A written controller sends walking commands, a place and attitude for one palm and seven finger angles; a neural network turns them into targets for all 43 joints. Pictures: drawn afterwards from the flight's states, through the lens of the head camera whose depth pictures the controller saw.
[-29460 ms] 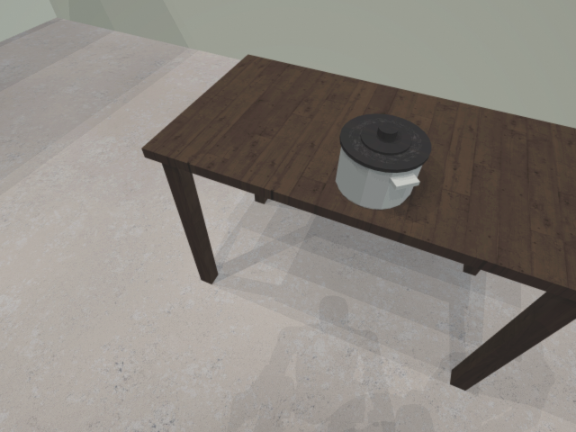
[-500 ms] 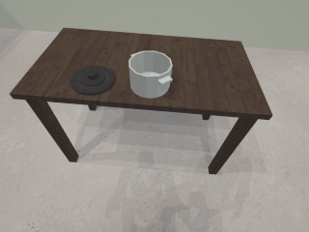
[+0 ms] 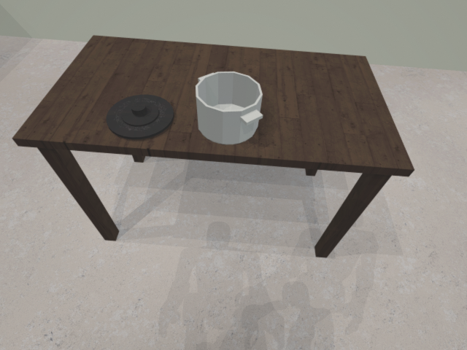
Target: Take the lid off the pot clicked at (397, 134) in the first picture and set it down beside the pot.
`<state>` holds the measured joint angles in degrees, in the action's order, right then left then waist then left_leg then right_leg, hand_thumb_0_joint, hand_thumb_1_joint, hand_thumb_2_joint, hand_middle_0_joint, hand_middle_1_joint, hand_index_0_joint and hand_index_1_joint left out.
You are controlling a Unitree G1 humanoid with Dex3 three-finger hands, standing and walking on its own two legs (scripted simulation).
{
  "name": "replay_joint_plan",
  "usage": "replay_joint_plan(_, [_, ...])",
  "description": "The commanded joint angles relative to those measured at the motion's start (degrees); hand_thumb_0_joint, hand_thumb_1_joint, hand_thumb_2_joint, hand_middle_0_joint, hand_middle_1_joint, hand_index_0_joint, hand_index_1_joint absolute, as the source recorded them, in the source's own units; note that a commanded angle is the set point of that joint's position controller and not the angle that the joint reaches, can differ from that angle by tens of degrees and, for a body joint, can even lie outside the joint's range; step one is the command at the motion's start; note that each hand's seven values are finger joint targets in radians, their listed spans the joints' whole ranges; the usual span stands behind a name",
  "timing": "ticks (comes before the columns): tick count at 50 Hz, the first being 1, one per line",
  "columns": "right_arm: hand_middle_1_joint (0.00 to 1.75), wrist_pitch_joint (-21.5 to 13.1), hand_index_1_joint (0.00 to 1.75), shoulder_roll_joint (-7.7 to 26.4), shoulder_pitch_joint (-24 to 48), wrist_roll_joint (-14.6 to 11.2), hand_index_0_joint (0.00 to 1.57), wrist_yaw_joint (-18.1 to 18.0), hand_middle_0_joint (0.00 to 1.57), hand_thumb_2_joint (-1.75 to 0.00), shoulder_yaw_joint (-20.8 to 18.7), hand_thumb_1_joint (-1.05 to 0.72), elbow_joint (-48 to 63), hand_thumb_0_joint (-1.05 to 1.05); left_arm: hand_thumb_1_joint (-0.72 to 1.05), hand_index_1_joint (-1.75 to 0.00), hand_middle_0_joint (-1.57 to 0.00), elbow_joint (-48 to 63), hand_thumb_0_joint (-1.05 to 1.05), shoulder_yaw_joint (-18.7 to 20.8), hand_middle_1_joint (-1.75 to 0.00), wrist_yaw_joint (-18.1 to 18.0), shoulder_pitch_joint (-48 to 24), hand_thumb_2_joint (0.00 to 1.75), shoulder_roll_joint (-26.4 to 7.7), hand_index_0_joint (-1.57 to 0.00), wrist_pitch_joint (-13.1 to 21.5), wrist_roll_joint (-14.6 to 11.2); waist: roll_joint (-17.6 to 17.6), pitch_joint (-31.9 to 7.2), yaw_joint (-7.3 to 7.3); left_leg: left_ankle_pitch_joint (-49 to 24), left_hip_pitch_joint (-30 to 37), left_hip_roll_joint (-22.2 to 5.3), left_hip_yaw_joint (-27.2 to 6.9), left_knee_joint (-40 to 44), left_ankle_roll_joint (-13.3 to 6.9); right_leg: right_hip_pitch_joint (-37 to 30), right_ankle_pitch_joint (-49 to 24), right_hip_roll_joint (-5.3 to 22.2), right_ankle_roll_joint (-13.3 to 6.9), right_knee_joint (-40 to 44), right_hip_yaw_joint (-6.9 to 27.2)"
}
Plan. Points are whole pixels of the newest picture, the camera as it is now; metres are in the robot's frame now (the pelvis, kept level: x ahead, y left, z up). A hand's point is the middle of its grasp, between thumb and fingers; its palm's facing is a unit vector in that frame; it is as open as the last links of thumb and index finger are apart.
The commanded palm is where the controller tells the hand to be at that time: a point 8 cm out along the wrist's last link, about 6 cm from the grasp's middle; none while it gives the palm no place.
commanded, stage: let the arm hang, fingers relaxed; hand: left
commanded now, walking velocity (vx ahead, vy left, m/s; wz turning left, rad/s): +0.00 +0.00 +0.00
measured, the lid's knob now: (138, 108) +0.71 +0.30 -0.05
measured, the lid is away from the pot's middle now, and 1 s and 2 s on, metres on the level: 0.25 0.25 0.25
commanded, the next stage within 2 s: look to check the result in 0.52 s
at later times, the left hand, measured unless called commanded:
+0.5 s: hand out of the picture +0.01 +0.17 -0.18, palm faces +0.03 -0.98 -0.19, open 7.3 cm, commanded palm none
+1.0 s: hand out of the picture -0.01 +0.16 -0.18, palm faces +0.03 -0.98 -0.18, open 7.3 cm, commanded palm none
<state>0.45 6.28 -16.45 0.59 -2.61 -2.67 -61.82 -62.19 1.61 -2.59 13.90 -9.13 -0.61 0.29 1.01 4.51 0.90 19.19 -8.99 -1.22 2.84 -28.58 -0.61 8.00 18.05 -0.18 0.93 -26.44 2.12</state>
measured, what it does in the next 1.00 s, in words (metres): stands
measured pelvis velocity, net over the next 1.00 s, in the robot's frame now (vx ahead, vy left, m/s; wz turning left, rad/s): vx -0.01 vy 0.00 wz -0.01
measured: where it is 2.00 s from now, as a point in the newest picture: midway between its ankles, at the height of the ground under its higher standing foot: outside the picture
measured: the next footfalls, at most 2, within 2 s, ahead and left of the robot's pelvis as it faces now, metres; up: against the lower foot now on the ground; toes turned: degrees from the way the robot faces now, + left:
none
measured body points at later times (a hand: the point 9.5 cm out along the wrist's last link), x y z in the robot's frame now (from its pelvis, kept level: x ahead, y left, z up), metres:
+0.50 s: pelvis -0.01 +0.00 +0.00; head +0.02 +0.01 +0.45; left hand +0.01 +0.23 -0.16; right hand -0.02 -0.21 -0.16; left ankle -0.04 +0.11 -0.74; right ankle -0.04 -0.13 -0.74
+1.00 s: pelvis -0.01 +0.00 +0.00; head +0.01 +0.00 +0.45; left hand -0.01 +0.22 -0.16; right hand -0.03 -0.21 -0.16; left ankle -0.04 +0.11 -0.74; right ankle -0.04 -0.13 -0.74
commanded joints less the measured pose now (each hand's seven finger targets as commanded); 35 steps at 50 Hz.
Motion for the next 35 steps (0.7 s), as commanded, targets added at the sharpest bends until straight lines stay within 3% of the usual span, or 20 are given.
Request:
replay_joint_plan(1, [0.3,-1.12,0.3,5.95,-4.76,-0.3,0.2,-0.37,0.2,-0.9,-0.93,-0.9,1.24,0.0,0.9,-0.3,-0.2,1.66,0.0,0.68,-0.3,-0.05,3.44,0.9,-4.2,-0.2,0.84,0.09,-1.97,-2.27,-0.11,-20.76,2.73,-5.26,-3.46,4.16,-2.37,2.15,-18.91,3.8,-2.7,2.34,0.67])
replay_joint_plan(2, [0.3,-1.01,0.3,5.72,-4.92,-0.37,0.2,-0.39,0.2,-0.9,-0.96,-0.9,1.27,0.0,0.9,-0.3,-0.2,1.82,0.0,0.64,-0.3,-0.12,3.1,0.9,-4.08,-0.2,0.76,0.2,-1.84,-0.81,0.0,-20.16,2.09,-5.24,-3.53,4.48,-2.37,2.84,-18.02,3.62,-2.64,2.34,0.46])
replay_joint_plan(6, [0.3,-1.24,0.3,5.76,-5.22,-0.36,0.2,-0.42,0.2,-0.9,-0.9,-0.9,0.94,0.0,0.9,-0.3,-0.2,1.5,0.0,0.78,-0.3,-0.09,3.67,0.9,-4.15,-0.2,0.96,0.1,-1.46,-2.96,-0.13,-22.06,3.02,-5.12,-3.31,3.94,-2.31,1.51,-20.14,3.97,-2.66,2.32,0.64])
replay_joint_plan(8, [0.3,-1.07,0.3,5.48,-5.01,-0.33,0.2,-0.42,0.2,-0.9,-0.9,-0.9,0.88,0.0,0.9,-0.3,-0.2,1.47,0.0,0.67,-0.3,-0.14,3.5,0.9,-3.95,-0.2,0.8,0.12,-2.1,-1.02,-0.09,-20.17,2.24,-5.15,-3.3,4.53,-2.29,2.7,-18.43,3.82,-2.57,2.6,0.63])
replay_joint_plan(16, [0.3,-1.23,0.3,5.42,-5.34,-0.34,0.2,-0.46,0.2,-0.9,-0.85,-0.9,0.55,0.0,0.9,-0.3,-0.2,1.19,0.0,0.81,-0.3,-0.13,3.59,0.9,-3.98,-0.2,0.95,0.08,-2.0,-1.98,-0.1,-21.9,2.93,-5.1,-3.23,4.4,-2.31,2.1,-19.67,3.95,-2.56,2.52,0.61])
replay_joint_plan(27, [0.3,-1.08,0.3,5.06,-5.25,-0.4,0.2,-0.36,0.2,-0.9,-0.8,-0.9,0.29,0.0,0.9,-0.3,-0.2,0.73,0.0,0.63,-0.3,-0.16,3.86,0.9,-3.64,-0.2,0.95,0.26,-1.3,0.17,-0.03,-17.13,1.74,-5.0,-3.32,5.6,-2.24,3.44,-16.51,3.74,-2.54,3.39,1.03])
replay_joint_plan(35, [0.3,-1.22,0.3,5.01,-5.53,-0.38,0.2,-0.32,0.2,-0.9,-0.73,-0.9,0.08,0.0,0.9,-0.3,-0.2,0.36,0.0,0.69,-0.3,-0.13,4.37,0.9,-3.55,-0.2,1.08,0.2,-1.49,-1.07,-0.09,-17.27,2.24,-4.97,-3.02,5.46,-2.2,3.07,-17.36,3.91,-2.57,3.44,1.33])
